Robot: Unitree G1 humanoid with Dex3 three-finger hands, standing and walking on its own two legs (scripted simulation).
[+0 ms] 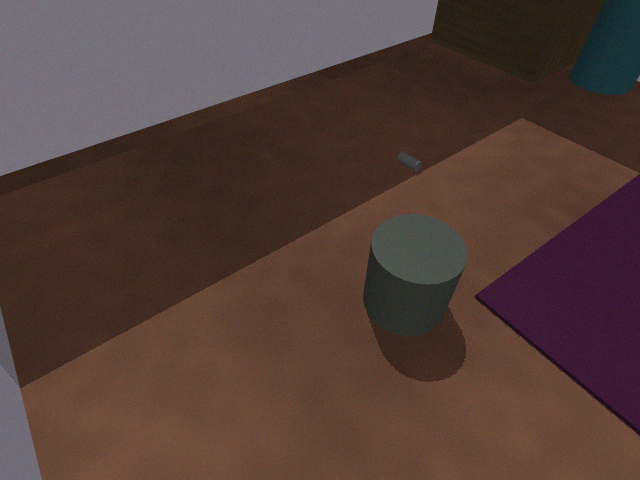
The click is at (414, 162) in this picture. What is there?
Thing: lying can
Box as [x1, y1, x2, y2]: [397, 151, 421, 170]
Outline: 399,153 397,160 414,170 418,169 421,164 419,160 402,151
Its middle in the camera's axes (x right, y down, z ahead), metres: +0.50 -0.42 +2.07
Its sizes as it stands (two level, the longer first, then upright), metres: 0.119 0.057 0.057
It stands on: the floor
